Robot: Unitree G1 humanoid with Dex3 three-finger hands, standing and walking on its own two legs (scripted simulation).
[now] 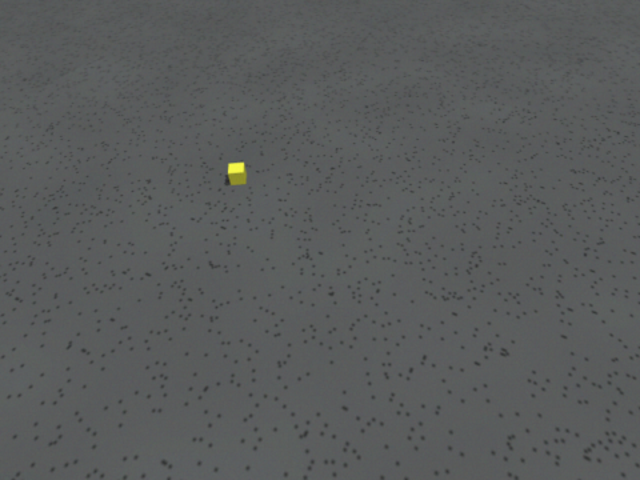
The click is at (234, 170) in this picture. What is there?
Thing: cube
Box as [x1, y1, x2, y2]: [228, 162, 246, 184]
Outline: 243,162 229,163 228,175 231,184 245,183 246,174
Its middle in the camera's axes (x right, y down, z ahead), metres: -0.40 -0.31 +1.84
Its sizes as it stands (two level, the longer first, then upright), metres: 0.072 0.072 0.072
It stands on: the floor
